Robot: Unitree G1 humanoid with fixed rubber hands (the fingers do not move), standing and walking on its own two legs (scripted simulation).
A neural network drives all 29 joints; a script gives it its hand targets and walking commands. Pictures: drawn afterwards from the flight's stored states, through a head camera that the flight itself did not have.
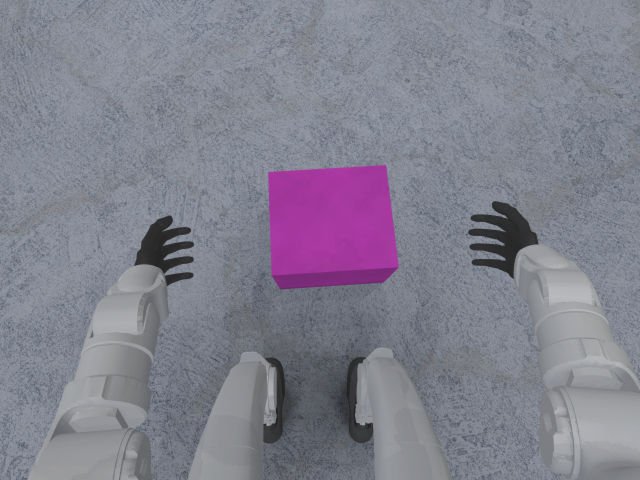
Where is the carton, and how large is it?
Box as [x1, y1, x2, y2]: [268, 165, 398, 288]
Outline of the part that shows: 385,165 268,172 271,270 272,276 280,288 383,282 398,267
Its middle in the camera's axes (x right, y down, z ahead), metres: +0.03 -0.02 +1.04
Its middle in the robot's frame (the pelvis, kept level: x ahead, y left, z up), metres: +0.55 -0.04 -0.59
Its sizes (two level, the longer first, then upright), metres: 0.294 0.260 0.216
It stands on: the floor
